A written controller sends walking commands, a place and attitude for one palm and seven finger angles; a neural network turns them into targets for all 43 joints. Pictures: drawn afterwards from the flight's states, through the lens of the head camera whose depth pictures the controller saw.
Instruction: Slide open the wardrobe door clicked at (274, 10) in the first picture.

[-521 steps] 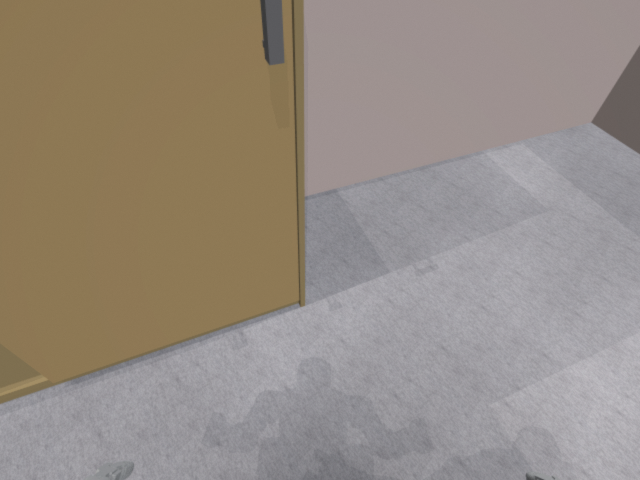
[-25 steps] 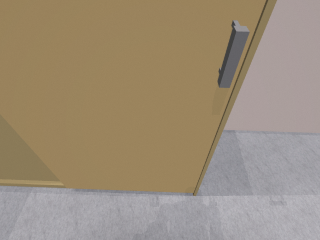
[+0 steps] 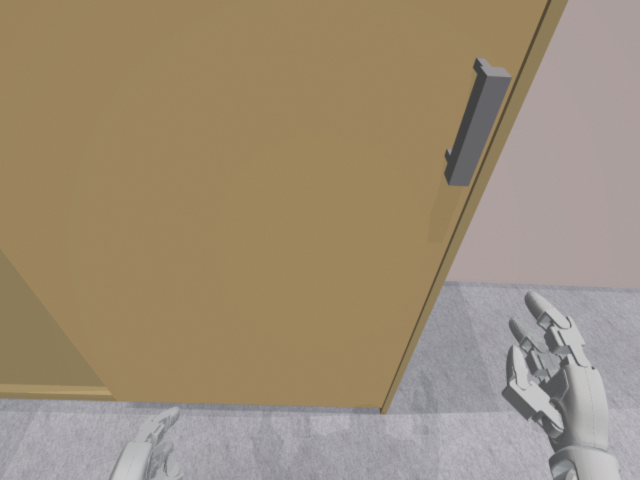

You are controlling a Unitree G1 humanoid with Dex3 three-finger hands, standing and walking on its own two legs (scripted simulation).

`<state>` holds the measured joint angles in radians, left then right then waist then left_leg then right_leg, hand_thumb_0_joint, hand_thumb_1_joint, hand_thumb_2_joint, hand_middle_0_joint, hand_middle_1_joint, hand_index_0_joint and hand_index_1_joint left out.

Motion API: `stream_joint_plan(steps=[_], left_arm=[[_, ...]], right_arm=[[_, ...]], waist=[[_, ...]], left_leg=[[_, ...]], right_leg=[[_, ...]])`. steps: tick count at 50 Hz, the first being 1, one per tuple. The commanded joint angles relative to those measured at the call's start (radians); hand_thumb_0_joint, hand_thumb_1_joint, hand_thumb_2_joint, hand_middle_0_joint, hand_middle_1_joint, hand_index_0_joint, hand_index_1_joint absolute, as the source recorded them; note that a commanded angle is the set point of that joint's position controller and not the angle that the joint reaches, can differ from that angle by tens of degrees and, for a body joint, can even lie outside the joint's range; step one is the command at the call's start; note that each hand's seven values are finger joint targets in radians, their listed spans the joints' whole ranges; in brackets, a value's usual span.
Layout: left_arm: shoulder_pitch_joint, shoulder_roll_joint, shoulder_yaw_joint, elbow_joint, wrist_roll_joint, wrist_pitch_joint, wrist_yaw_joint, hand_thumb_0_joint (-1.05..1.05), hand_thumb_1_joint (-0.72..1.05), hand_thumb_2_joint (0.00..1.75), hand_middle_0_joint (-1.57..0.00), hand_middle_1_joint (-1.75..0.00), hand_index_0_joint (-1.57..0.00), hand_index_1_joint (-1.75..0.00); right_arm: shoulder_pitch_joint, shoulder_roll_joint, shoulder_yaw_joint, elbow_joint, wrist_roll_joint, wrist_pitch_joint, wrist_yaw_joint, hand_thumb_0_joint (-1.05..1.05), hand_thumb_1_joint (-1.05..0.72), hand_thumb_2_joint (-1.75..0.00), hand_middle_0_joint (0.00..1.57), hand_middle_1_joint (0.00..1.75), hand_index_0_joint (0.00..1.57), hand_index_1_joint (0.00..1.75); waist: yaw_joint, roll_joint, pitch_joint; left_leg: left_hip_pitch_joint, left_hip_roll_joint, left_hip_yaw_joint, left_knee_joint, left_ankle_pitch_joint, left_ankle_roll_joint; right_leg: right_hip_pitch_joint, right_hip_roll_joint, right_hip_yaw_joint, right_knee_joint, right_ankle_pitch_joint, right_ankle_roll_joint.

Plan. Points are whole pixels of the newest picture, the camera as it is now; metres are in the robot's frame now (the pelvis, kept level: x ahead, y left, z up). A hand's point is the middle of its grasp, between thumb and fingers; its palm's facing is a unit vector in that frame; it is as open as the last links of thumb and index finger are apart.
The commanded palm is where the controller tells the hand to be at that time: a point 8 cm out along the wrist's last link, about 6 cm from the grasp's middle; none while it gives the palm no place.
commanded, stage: raise the hand with hooked fingers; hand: right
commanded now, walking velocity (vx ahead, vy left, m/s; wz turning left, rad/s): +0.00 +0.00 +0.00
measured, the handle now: (468, 122) +0.49 -0.12 +0.25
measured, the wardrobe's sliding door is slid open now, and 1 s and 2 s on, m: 0.00 0.00 0.00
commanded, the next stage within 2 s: move the hooked fingers beside the handle in 1.84 s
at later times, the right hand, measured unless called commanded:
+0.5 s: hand (539, 403) +0.22 -0.20 +0.08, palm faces -0.14 +0.98 -0.15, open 10.6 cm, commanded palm +0.16 -0.27 +0.11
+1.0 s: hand out of the picture +0.24 -0.29 +0.22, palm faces +0.06 +0.98 -0.17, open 13.4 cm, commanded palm +0.20 -0.33 +0.21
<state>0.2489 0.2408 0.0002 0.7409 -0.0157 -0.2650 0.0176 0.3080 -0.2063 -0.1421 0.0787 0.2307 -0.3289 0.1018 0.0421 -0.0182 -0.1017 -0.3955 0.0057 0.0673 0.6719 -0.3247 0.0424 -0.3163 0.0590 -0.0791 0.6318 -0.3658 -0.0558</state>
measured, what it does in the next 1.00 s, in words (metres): stands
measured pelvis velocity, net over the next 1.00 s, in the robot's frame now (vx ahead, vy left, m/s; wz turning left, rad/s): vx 0.00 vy -0.02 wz -0.04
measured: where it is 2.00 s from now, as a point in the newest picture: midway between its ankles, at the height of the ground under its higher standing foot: outside the picture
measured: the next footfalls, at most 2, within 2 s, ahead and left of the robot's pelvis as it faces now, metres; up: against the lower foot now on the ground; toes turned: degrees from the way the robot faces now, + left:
none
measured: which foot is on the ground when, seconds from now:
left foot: down 0.00-1.00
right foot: down 0.00-1.00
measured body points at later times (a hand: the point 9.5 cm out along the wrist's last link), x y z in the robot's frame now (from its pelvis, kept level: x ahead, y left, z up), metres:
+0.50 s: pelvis -0.01 +0.03 -0.01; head +0.02 +0.04 +0.44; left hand +0.19 +0.23 -0.09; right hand +0.22 -0.26 +0.09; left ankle +0.02 +0.09 -0.72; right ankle -0.02 -0.07 -0.72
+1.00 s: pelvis +0.00 -0.02 +0.01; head -0.02 -0.02 +0.46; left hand +0.22 +0.19 -0.03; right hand +0.23 -0.35 +0.23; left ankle +0.02 +0.09 -0.72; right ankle -0.02 -0.07 -0.72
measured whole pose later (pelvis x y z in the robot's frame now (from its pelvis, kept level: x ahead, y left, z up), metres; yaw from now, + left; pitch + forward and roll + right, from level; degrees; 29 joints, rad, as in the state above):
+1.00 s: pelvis +0.00 -0.02 +0.01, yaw -2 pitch -2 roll +2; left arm 0.19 0.26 -0.09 0.60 -0.07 -0.32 0.08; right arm -0.01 -0.50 -0.46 -0.09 0.39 0.08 0.45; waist -0.06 -0.04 -0.03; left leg -0.21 0.00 0.11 0.51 -0.26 0.02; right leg -0.18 0.05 -0.03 0.56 -0.34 -0.08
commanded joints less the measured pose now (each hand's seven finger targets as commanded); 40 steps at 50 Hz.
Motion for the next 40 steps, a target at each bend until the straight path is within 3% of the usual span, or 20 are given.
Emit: stream_joint_plan(steps=[1,4,6,8,9,10,12,14,15,18,19,21,24,27,30,32,34,36,38,40], left_arm=[[-0.166,0.189,0.087,-0.329,-0.024,-0.038,-0.017,0.0,0.9,0.9,-0.2,-0.3,-0.2,-0.3],[-0.161,0.169,0.074,-0.388,-0.036,-0.011,0.0,0.0,0.9,0.9,-0.2,-0.3,-0.2,-0.3],[-0.136,0.13,0.061,-0.422,-0.029,-0.008,0.017,0.0,0.9,0.9,-0.2,-0.3,-0.2,-0.3],[-0.088,0.103,0.057,-0.416,-0.02,-0.017,0.023,0.0,0.9,0.9,-0.2,-0.3,-0.2,-0.3],[-0.061,0.11,0.055,-0.395,-0.01,-0.022,0.027,0.0,0.9,0.9,-0.2,-0.3,-0.2,-0.3],[-0.054,0.108,0.056,-0.364,-0.008,-0.029,0.031,0.0,0.9,0.9,-0.2,-0.3,-0.2,-0.3],[-0.047,0.121,0.045,-0.312,-0.016,-0.05,0.032,0.0,0.9,0.9,-0.2,-0.3,-0.2,-0.3],[-0.054,0.149,0.023,-0.281,-0.029,-0.068,0.043,0.0,0.9,0.9,-0.2,-0.3,-0.2,-0.3],[-0.054,0.156,0.027,-0.267,-0.04,-0.074,0.052,0.0,0.9,0.9,-0.2,-0.3,-0.2,-0.3],[-0.071,0.171,0.032,-0.277,-0.053,-0.076,0.075,0.0,0.9,0.9,-0.2,-0.3,-0.2,-0.3],[-0.08,0.176,0.031,-0.275,-0.057,-0.069,0.077,0.0,0.9,0.9,-0.2,-0.3,-0.2,-0.3],[-0.123,0.168,0.021,-0.323,-0.059,-0.058,0.073,0.0,0.9,0.9,-0.2,-0.3,-0.2,-0.3],[-0.164,0.14,-0.008,-0.359,-0.049,-0.063,0.069,0.0,0.9,0.9,-0.2,-0.3,-0.2,-0.3],[-0.145,0.118,-0.023,-0.356,-0.049,-0.103,0.059,0.0,0.9,0.9,-0.2,-0.3,-0.2,-0.3],[-0.127,0.138,-0.018,-0.329,-0.052,-0.134,0.05,0.0,0.9,0.9,-0.2,-0.3,-0.2,-0.3],[-0.112,0.154,-0.008,-0.311,-0.061,-0.142,0.056,0.0,0.9,0.9,-0.2,-0.3,-0.2,-0.3],[-0.108,0.17,-0.003,-0.301,-0.068,-0.138,0.067,0.0,0.9,0.9,-0.2,-0.3,-0.2,-0.3],[-0.114,0.172,-0.002,-0.307,-0.073,-0.132,0.076,0.0,0.9,0.9,-0.2,-0.3,-0.2,-0.3],[-0.129,0.161,-0.008,-0.32,-0.067,-0.139,0.084,0.0,0.9,0.9,-0.2,-0.3,-0.2,-0.3],[-0.14,0.147,-0.02,-0.32,-0.057,-0.138,0.085,0.0,0.9,0.9,-0.2,-0.3,-0.2,-0.3]], right_arm=[[0.381,-0.126,-0.107,0.123,0.057,-0.121,0.298,0.0,-0.57,-0.76,0.22,0.51,0.22,0.51],[0.264,-0.289,-0.265,-0.083,0.084,-0.051,0.343,0.0,-0.5,-0.73,0.23,0.55,0.23,0.55],[0.175,-0.293,-0.303,-0.272,0.137,-0.061,0.321,0.0,-0.46,-0.71,0.23,0.58,0.23,0.58],[0.073,-0.287,-0.319,-0.484,0.163,-0.13,0.261,0.0,-0.41,-0.69,0.24,0.62,0.24,0.62],[0.0,-0.299,-0.308,-0.591,0.166,-0.17,0.232,0.0,-0.39,-0.68,0.24,0.63,0.24,0.63],[-0.007,-0.273,-0.276,-0.597,0.155,-0.202,0.215,0.0,-0.36,-0.67,0.24,0.64,0.24,0.64],[-0.041,-0.207,-0.171,-0.533,0.133,-0.244,0.223,0.0,-0.32,-0.65,0.24,0.68,0.24,0.68],[-0.138,-0.193,-0.102,-0.435,0.132,-0.231,0.281,0.0,-0.27,-0.63,0.25,0.7,0.25,0.7],[-0.157,-0.216,-0.093,-0.37,0.124,-0.2,0.311,0.0,-0.25,-0.62,0.25,0.72,0.25,0.72],[-0.142,-0.313,-0.153,-0.204,0.102,-0.047,0.363,0.0,-0.18,-0.59,0.25,0.76,0.25,0.76],[-0.112,-0.353,-0.206,-0.132,0.104,0.012,0.374,0.0,-0.15,-0.58,0.25,0.78,0.25,0.78],[-0.086,-0.43,-0.294,-0.153,0.114,0.11,0.397,0.0,-0.11,-0.56,0.26,0.81,0.26,0.81],[-0.105,-0.502,-0.472,-0.254,0.214,0.175,0.374,0.0,-0.04,-0.53,0.26,0.86,0.26,0.86],[-0.056,-0.415,-0.48,-0.359,0.276,0.136,0.334,0.0,0.03,-0.5,0.27,0.9,0.27,0.9],[-0.086,-0.346,-0.391,-0.345,0.254,0.138,0.337,0.0,0.1,-0.47,0.27,0.94,0.27,0.94],[-0.113,-0.331,-0.338,-0.29,0.221,0.185,0.35,0.0,0.15,-0.45,0.27,0.98,0.27,0.98],[-0.17,-0.349,-0.308,-0.246,0.189,0.251,0.368,0.0,0.2,-0.43,0.28,1.0,0.28,1.0],[-0.291,-0.414,-0.315,-0.311,0.166,0.295,0.372,0.0,0.24,-0.41,0.28,1.03,0.28,1.03],[-0.405,-0.494,-0.368,-0.425,0.153,0.301,0.353,0.0,0.29,-0.39,0.29,1.07,0.29,1.07],[-0.459,-0.553,-0.434,-0.531,0.159,0.28,0.331,0.0,0.34,-0.37,0.29,1.1,0.29,1.1]], waist=[[-0.072,0.215,0.101],[-0.117,-0.007,-0.062],[-0.101,-0.055,-0.155],[-0.084,-0.146,-0.234],[-0.062,-0.142,-0.243],[-0.043,-0.156,-0.237],[0.01,-0.171,-0.132],[0.061,-0.126,-0.014],[0.065,-0.089,0.025],[0.02,0.049,0.03],[-0.005,0.047,0.024],[-0.059,0.037,-0.111],[-0.121,0.035,-0.233],[-0.124,0.052,-0.218],[-0.103,0.016,-0.137],[-0.082,0.003,-0.067],[-0.075,0.011,0.027],[-0.071,-0.009,0.011],[-0.082,-0.044,-0.076],[-0.101,-0.116,-0.163]], left_leg=[[0.026,0.056,-0.12,-0.088,0.057,-0.005],[0.073,0.056,-0.151,-0.038,0.128,-0.012],[0.106,0.049,-0.158,-0.026,0.185,-0.026],[0.144,0.035,-0.16,-0.001,0.322,-0.03],[0.13,0.022,-0.162,0.011,0.357,-0.029],[0.111,0.016,-0.158,0.003,0.356,-0.026],[0.022,0.012,-0.133,-0.016,0.312,-0.025],[-0.04,0.011,-0.136,-0.052,0.198,-0.039],[-0.046,0.013,-0.142,-0.084,0.135,-0.044],[-0.001,0.045,-0.197,-0.172,-0.077,-0.06],[0.037,0.056,-0.207,-0.174,-0.055,-0.062],[0.158,0.094,-0.231,-0.17,0.026,-0.079],[0.315,0.105,-0.211,-0.138,0.218,-0.085],[0.303,0.07,-0.142,-0.124,0.354,-0.078],[0.243,0.059,-0.136,-0.129,0.386,-0.084],[0.168,0.05,-0.121,-0.15,0.305,-0.082],[0.121,0.044,-0.126,-0.182,0.2,-0.073],[0.112,0.028,-0.091,-0.195,0.105,-0.05],[0.161,0.017,-0.054,-0.187,0.095,-0.032],[0.235,0.01,-0.039,-0.174,0.192,-0.017]], right_leg=[[-0.247,-0.014,0.039,0.068,0.068,0.071],[-0.25,-0.006,0.026,0.093,0.13,0.053],[-0.228,-0.02,0.037,0.104,0.185,0.045],[-0.15,-0.037,0.069,0.116,0.268,0.04],[-0.13,-0.043,0.084,0.127,0.281,0.039],[-0.106,-0.048,0.092,0.127,0.288,0.034],[-0.09,-0.059,0.103,0.136,0.268,0.025],[-0.121,-0.07,0.121,0.147,0.193,0.013],[-0.138,-0.072,0.125,0.134,0.148,0.009],[-0.22,-0.068,0.122,0.101,0.053,0.009],[-0.217,-0.069,0.122,0.092,0.077,0.01],[-0.193,-0.065,0.127,0.071,0.125,0.017],[-0.156,-0.071,0.142,0.041,0.215,0.031],[-0.105,-0.073,0.135,0.0,0.275,0.033],[-0.062,-0.077,0.124,-0.023,0.283,0.033],[-0.045,-0.081,0.126,-0.04,0.243,0.027],[-0.049,-0.086,0.132,-0.059,0.206,0.023],[-0.011,-0.086,0.142,-0.097,0.171,0.015],[0.055,-0.083,0.159,-0.131,0.18,0.01],[0.13,-0.081,0.16,-0.14,0.276,0.019]])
